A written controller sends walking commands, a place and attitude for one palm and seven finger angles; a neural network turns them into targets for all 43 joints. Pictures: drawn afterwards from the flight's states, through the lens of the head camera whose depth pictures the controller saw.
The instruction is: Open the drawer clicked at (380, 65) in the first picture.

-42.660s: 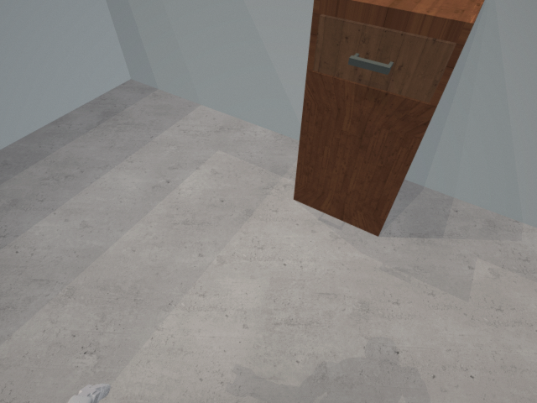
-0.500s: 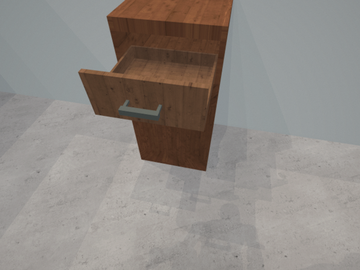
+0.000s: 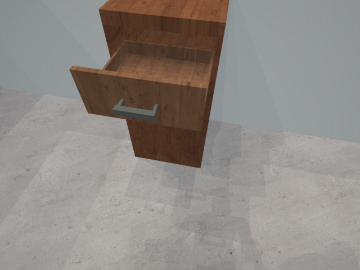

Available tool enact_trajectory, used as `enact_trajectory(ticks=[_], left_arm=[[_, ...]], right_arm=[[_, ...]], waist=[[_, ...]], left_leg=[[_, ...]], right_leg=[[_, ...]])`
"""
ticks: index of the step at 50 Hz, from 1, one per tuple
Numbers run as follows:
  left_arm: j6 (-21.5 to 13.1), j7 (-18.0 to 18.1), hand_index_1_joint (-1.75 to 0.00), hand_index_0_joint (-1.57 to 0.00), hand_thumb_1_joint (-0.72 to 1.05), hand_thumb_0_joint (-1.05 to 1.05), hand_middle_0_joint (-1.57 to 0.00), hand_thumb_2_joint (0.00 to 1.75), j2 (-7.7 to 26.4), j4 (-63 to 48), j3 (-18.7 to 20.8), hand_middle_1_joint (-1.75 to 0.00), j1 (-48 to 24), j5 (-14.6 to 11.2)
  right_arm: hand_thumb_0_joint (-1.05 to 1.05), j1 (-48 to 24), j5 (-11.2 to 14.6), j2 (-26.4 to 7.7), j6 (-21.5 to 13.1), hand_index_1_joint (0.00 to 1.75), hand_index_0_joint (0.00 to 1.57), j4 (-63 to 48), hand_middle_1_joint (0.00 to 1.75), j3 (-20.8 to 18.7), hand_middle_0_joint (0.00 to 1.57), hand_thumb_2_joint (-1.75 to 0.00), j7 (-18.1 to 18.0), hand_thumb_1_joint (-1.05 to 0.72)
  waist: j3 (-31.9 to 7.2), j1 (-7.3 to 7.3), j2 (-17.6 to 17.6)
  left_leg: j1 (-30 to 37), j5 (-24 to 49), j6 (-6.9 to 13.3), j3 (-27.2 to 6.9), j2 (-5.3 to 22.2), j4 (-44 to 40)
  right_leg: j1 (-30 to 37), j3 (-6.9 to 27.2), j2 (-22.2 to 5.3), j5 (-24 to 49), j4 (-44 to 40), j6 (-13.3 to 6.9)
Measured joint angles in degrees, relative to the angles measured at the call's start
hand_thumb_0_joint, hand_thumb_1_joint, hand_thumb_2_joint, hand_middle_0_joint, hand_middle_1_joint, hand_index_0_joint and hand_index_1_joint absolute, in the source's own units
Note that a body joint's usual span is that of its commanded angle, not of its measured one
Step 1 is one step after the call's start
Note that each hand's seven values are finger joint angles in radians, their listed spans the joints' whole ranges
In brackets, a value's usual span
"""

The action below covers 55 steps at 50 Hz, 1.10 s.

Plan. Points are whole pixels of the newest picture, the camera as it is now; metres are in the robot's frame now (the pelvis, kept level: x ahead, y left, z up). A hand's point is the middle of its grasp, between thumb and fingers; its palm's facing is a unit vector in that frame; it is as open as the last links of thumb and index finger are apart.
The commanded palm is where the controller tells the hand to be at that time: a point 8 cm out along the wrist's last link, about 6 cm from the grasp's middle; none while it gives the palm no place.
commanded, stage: look to check the result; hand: left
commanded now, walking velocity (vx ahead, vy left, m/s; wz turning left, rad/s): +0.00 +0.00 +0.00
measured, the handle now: (136, 108) +0.55 +0.16 +0.01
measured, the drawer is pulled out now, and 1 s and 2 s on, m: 0.29 0.29 0.29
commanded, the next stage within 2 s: stand and wait in 0.36 s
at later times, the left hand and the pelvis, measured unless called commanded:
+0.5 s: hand out of the picture +0.09 +0.24 -0.16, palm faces +0.00 -0.95 -0.32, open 7.4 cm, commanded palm none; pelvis +0.01 +0.00 +0.00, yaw +0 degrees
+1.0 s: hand out of the picture +0.09 +0.24 -0.16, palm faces -0.01 -0.95 -0.33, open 7.4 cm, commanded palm none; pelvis +0.01 -0.01 +0.00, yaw +0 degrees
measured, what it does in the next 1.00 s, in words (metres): stands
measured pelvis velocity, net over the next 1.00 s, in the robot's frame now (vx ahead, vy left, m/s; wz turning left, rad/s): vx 0.01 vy -0.01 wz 0.01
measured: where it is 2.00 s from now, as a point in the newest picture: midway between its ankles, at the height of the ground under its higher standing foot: outside the picture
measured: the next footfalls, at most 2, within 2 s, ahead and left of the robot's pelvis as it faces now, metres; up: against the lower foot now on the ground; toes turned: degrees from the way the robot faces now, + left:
none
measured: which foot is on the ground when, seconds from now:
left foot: down 0.00-1.00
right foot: down 0.00-1.00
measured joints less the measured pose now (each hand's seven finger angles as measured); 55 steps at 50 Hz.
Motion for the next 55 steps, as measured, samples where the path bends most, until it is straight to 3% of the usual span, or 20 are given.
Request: enact_trajectory(ticks=[32,55], left_arm=[[-0.32,-0.18,-0.30,-0.20,0.90,0.01,-0.20,0.90,2.35,-0.01,-0.10,-0.30,-2.17,0.05],[-0.41,-0.25,-0.30,-0.20,0.90,0.01,-0.20,0.90,2.88,-0.01,-0.21,-0.30,-2.38,-0.01]], right_arm=[[0.01,-3.51,0.05,-2.74,0.06,0.30,0.20,-0.38,0.30,0.10,0.20,-0.90,0.43,-0.91],[0.01,-3.29,0.04,-2.87,0.17,0.30,0.20,-0.03,0.30,0.18,0.20,-0.90,0.57,-0.91]], waist=[[0.13,0.19,0.02],[0.13,0.07,0.14]], left_leg=[[1.95,0.52,-0.41,-0.55,0.27,-2.58],[2.18,0.57,-0.66,-0.48,0.66,-2.83]], right_leg=[[1.90,-0.43,0.26,0.14,-2.19,-0.29],[2.34,-0.34,0.65,0.55,-3.01,-0.51]])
